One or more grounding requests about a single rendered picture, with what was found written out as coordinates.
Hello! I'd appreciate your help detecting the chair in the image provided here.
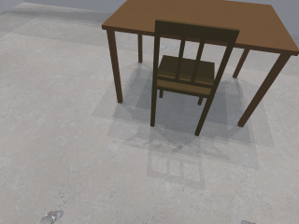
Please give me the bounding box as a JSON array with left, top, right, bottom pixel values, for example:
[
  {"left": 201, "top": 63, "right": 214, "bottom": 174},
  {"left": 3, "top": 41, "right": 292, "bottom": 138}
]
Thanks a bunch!
[{"left": 150, "top": 19, "right": 240, "bottom": 136}]

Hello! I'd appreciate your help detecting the table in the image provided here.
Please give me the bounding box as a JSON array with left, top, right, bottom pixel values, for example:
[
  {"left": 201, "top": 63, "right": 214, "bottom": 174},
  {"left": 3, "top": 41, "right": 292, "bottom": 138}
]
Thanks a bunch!
[{"left": 101, "top": 0, "right": 299, "bottom": 128}]

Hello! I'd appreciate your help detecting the left robot hand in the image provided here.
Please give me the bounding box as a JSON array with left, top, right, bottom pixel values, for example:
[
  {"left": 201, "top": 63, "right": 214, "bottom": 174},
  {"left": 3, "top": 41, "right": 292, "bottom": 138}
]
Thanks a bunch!
[{"left": 37, "top": 210, "right": 64, "bottom": 224}]

